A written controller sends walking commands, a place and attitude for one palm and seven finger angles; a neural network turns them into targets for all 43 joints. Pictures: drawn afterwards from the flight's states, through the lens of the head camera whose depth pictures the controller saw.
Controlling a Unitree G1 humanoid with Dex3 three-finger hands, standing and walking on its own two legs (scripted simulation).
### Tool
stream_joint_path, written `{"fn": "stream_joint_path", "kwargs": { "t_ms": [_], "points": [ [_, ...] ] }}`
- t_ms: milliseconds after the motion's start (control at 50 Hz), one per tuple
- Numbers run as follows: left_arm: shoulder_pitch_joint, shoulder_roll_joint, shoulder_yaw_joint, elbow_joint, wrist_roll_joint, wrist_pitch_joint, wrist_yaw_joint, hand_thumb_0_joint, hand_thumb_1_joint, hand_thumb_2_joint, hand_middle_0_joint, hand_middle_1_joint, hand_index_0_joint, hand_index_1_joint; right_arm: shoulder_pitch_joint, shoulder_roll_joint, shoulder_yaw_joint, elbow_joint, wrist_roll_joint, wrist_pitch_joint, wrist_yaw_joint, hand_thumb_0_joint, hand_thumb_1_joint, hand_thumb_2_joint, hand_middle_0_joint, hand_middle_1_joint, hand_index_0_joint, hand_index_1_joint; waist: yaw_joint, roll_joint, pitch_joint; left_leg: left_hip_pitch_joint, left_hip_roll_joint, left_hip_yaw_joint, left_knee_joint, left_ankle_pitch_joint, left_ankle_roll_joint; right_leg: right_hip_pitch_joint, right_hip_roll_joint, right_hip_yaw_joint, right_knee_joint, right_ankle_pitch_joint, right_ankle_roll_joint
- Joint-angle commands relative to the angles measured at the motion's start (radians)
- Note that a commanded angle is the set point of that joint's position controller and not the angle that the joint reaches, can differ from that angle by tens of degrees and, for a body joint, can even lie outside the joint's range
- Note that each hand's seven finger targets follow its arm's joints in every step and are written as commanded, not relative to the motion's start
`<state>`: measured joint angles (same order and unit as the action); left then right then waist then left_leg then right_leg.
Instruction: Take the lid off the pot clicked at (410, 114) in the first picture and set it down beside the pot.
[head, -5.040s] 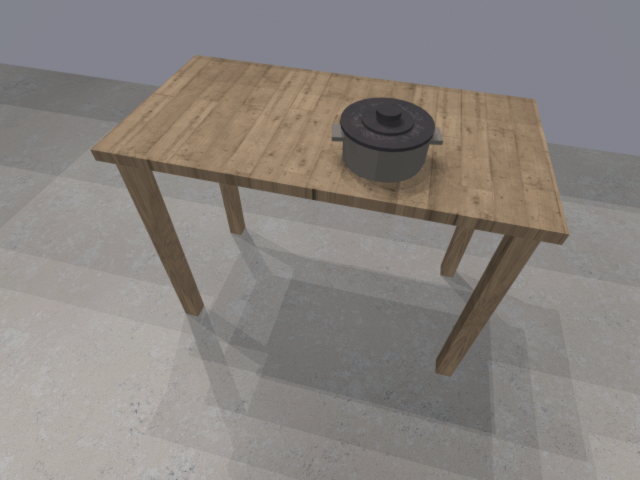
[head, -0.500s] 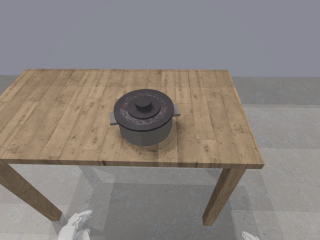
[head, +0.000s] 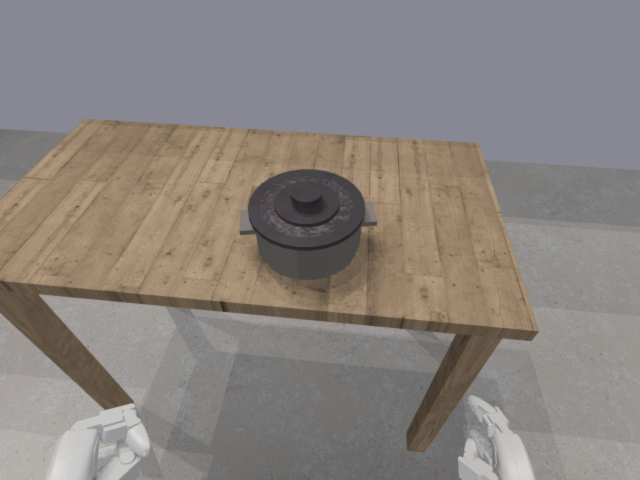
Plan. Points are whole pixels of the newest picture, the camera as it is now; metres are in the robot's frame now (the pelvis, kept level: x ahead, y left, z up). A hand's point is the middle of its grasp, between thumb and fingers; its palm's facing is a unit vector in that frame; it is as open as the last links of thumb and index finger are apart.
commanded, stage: raise the hand higher, near the body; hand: left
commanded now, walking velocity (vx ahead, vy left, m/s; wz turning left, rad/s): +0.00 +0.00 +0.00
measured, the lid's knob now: (306, 194) +0.52 +0.09 +0.07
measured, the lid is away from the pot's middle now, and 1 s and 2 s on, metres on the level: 0.00 0.00 0.00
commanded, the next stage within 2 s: reach forward and open the fingers in 0.80 s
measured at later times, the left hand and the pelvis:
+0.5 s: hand (124, 417) +0.16 +0.23 +0.06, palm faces +0.26 -0.88 -0.40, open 3.1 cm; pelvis +0.02 +0.00 +0.00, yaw -1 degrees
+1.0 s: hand (121, 361) +0.20 +0.23 +0.10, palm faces +0.19 -0.59 -0.78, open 3.1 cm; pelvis +0.02 +0.00 +0.00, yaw -1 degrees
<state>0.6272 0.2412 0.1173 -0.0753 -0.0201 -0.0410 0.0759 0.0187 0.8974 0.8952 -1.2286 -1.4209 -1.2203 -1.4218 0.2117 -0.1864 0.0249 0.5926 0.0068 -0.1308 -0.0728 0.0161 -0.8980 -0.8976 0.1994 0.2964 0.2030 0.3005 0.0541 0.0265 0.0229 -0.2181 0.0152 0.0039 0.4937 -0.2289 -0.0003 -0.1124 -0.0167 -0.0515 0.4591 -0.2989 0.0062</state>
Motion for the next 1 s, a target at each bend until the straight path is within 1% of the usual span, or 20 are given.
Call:
{"fn": "stream_joint_path", "kwargs": {
  "t_ms": [0,60,100,140,200,320,360,440,520,580,640,680,740,800,840,880,900,920,940,980],
  "points": [
    [0.031,0.156,0.115,-0.257,0.001,-0.064,0.019,0.000,0.900,0.900,-1.300,-1.500,-1.300,-1.500,-0.145,-0.117,-0.052,-0.158,0.000,-0.076,-0.014,0.000,-0.900,-0.900,0.200,0.300,0.200,0.300,0.005,0.026,-0.056,0.109,-0.002,0.019,-0.078,0.108,0.025,-0.104,0.007,-0.013,-0.098,0.119,-0.014],
    [0.093,0.116,0.077,-0.260,0.006,-0.060,0.012,0.000,0.900,0.900,-1.300,-1.500,-1.300,-1.500,-0.150,-0.114,-0.053,-0.152,0.001,-0.085,-0.008,0.000,-0.900,-0.900,0.200,0.300,0.200,0.300,0.004,-0.010,-0.047,0.104,0.000,0.017,-0.076,0.141,0.028,-0.099,0.009,-0.020,-0.089,0.152,-0.010],
    [0.078,0.135,0.087,-0.291,0.010,-0.067,0.014,0.000,0.900,0.900,-1.300,-1.500,-1.300,-1.500,-0.148,-0.118,-0.059,-0.146,0.002,-0.092,-0.008,0.000,-0.900,-0.900,0.200,0.300,0.200,0.300,0.003,-0.028,-0.054,0.116,0.002,0.019,-0.074,0.139,0.030,-0.106,0.009,-0.019,-0.090,0.147,-0.007],
    [0.098,0.165,0.121,-0.317,0.010,-0.071,0.019,0.000,0.900,0.900,-1.300,-1.500,-1.300,-1.500,-0.151,-0.116,-0.060,-0.143,0.003,-0.094,-0.009,0.000,-0.900,-0.900,0.200,0.300,0.200,0.300,0.010,-0.030,-0.053,0.120,0.003,0.017,-0.076,0.149,0.029,-0.098,0.010,-0.020,-0.092,0.154,-0.009],
    [0.130,0.143,0.104,-0.355,0.012,-0.080,0.018,0.000,0.900,0.900,-1.300,-1.500,-1.300,-1.500,-0.151,-0.109,-0.060,-0.143,0.003,-0.101,-0.009,0.000,-0.900,-0.900,0.200,0.300,0.200,0.300,0.013,0.001,-0.058,0.134,0.002,0.023,-0.074,0.169,0.030,-0.099,0.007,-0.018,-0.090,0.171,-0.008],
    [0.092,0.168,0.135,-0.404,0.010,-0.091,0.021,0.000,0.900,0.900,-1.300,-1.500,-1.300,-1.500,-0.147,-0.109,-0.061,-0.148,0.002,-0.094,-0.012,0.000,-0.900,-0.900,0.200,0.300,0.200,0.300,0.012,-0.015,-0.040,0.140,0.003,0.027,-0.076,0.181,0.030,-0.101,0.009,-0.015,-0.096,0.191,-0.007],
    [0.079,0.158,0.122,-0.436,0.009,-0.096,0.018,0.000,0.900,0.900,-1.300,-1.500,-1.300,-1.500,-0.150,-0.106,-0.056,-0.154,0.002,-0.094,-0.009,0.000,-0.900,-0.900,0.200,0.300,0.200,0.300,0.007,0.015,-0.041,0.146,0.000,0.031,-0.072,0.181,0.029,-0.101,0.007,-0.013,-0.100,0.195,-0.008],
    [0.084,0.178,0.159,-0.449,0.004,-0.094,0.019,0.000,0.900,0.900,-1.300,-1.500,-1.300,-1.500,-0.148,-0.104,-0.058,-0.152,0.000,-0.082,-0.007,0.000,-0.900,-0.900,0.200,0.300,0.200,0.300,0.014,0.013,-0.050,0.158,0.002,0.032,-0.065,0.230,0.029,-0.086,0.012,-0.012,-0.098,0.250,-0.009],
    [0.033,0.178,0.153,-0.479,0.001,-0.096,0.017,0.000,0.900,0.900,-1.300,-1.500,-1.300,-1.500,-0.149,-0.107,-0.054,-0.162,-0.003,-0.073,-0.008,0.000,-0.900,-0.900,0.200,0.300,0.200,0.300,0.009,0.027,-0.049,0.168,0.003,0.035,-0.070,0.227,0.030,-0.087,0.008,-0.011,-0.103,0.250,-0.006],
    [0.017,0.181,0.168,-0.479,-0.004,-0.099,0.016,0.000,0.900,0.900,-1.300,-1.500,-1.300,-1.500,-0.151,-0.106,-0.051,-0.162,-0.002,-0.068,-0.007,0.000,-0.900,-0.900,0.200,0.300,0.200,0.300,0.009,-0.005,-0.041,0.165,0.005,0.031,-0.072,0.219,0.028,-0.085,0.009,-0.011,-0.108,0.244,-0.007],
    [0.004,0.206,0.190,-0.516,-0.006,-0.100,0.019,0.000,0.900,0.900,-1.300,-1.500,-1.300,-1.500,-0.155,-0.108,-0.049,-0.163,-0.002,-0.066,-0.004,0.000,-0.900,-0.900,0.200,0.300,0.200,0.300,0.015,0.041,-0.063,0.175,0.003,0.030,-0.066,0.241,0.027,-0.071,0.011,-0.006,-0.105,0.263,-0.010],
    [0.004,0.194,0.188,-0.488,-0.008,-0.099,0.020,0.000,0.900,0.900,-1.300,-1.500,-1.300,-1.500,-0.155,-0.103,-0.048,-0.159,-0.004,-0.064,-0.004,0.000,-0.900,-0.900,0.200,0.300,0.200,0.300,0.015,-0.005,-0.057,0.170,0.005,0.028,-0.073,0.236,0.028,-0.070,0.008,-0.013,-0.104,0.261,-0.006],
    [-0.023,0.216,0.211,-0.528,-0.010,-0.106,0.021,0.000,0.900,0.900,-1.300,-1.500,-1.300,-1.500,-0.158,-0.108,-0.048,-0.161,-0.003,-0.061,-0.003,0.000,-0.900,-0.900,0.200,0.300,0.200,0.300,0.016,0.025,-0.068,0.178,0.003,0.031,-0.067,0.240,0.028,-0.066,0.009,-0.005,-0.107,0.270,-0.008],
    [-0.043,0.207,0.206,-0.510,-0.013,-0.109,0.021,0.000,0.900,0.900,-1.300,-1.500,-1.300,-1.500,-0.159,-0.109,-0.048,-0.158,-0.003,-0.057,-0.005,0.000,-0.900,-0.900,0.200,0.300,0.200,0.300,0.013,-0.016,-0.054,0.175,0.005,0.032,-0.074,0.223,0.030,-0.072,0.005,-0.007,-0.116,0.255,-0.005],
    [-0.057,0.229,0.228,-0.541,-0.015,-0.114,0.024,0.000,0.900,0.900,-1.300,-1.500,-1.300,-1.500,-0.161,-0.111,-0.049,-0.157,-0.002,-0.059,-0.003,0.000,-0.900,-0.900,0.200,0.300,0.200,0.300,0.016,0.011,-0.072,0.185,0.004,0.032,-0.067,0.241,0.030,-0.062,0.007,-0.003,-0.112,0.277,-0.007],
    [-0.067,0.211,0.211,-0.547,-0.014,-0.119,0.024,0.000,0.900,0.900,-1.300,-1.500,-1.300,-1.500,-0.155,-0.109,-0.047,-0.156,-0.002,-0.060,-0.003,0.000,-0.900,-0.900,0.200,0.300,0.200,0.300,0.013,0.024,-0.082,0.197,0.007,0.035,-0.071,0.246,0.029,-0.062,0.004,-0.004,-0.112,0.272,-0.006],
    [-0.126,0.445,0.171,-0.607,0.419,-0.038,0.060,0.000,0.873,0.905,-1.282,-1.475,-1.282,-1.475,-0.164,-0.191,-0.036,-0.171,-0.026,0.003,0.016,0.000,-0.900,-0.900,0.200,0.300,0.200,0.300,0.013,0.082,-0.083,0.058,-0.010,0.046,-0.034,0.296,0.031,-0.145,0.021,0.007,-0.035,0.295,-0.009],
    [-0.121,0.344,0.156,-0.644,0.428,0.013,0.080,0.000,0.846,0.913,-1.268,-1.444,-1.268,-1.444,-0.181,-0.150,-0.042,-0.212,-0.022,0.038,0.029,0.000,-0.900,-0.900,0.200,0.300,0.200,0.300,0.022,0.104,-0.099,0.045,-0.006,0.048,-0.034,0.314,0.029,-0.135,0.013,-0.027,-0.015,0.280,-0.023],
    [-0.088,0.389,0.158,-0.604,0.537,0.059,0.091,0.000,0.817,0.923,-1.263,-1.394,-1.263,-1.394,-0.197,-0.150,-0.047,-0.205,-0.010,0.067,0.039,0.000,-0.900,-0.900,0.200,0.300,0.200,0.300,0.035,0.108,-0.069,0.035,0.001,0.050,-0.031,0.298,0.021,-0.144,0.027,0.003,-0.020,0.261,-0.034],
    [-0.016,0.428,0.166,-0.549,0.679,0.124,0.081,0.000,0.755,0.953,-1.240,-1.323,-1.240,-1.323,-0.213,-0.167,-0.051,-0.212,-0.009,0.129,0.060,0.000,-0.900,-0.900,0.200,0.300,0.200,0.300,0.050,0.054,-0.143,0.016,0.000,0.052,-0.018,0.280,0.019,-0.121,0.029,0.008,0.003,0.243,-0.040]
  ]
}}
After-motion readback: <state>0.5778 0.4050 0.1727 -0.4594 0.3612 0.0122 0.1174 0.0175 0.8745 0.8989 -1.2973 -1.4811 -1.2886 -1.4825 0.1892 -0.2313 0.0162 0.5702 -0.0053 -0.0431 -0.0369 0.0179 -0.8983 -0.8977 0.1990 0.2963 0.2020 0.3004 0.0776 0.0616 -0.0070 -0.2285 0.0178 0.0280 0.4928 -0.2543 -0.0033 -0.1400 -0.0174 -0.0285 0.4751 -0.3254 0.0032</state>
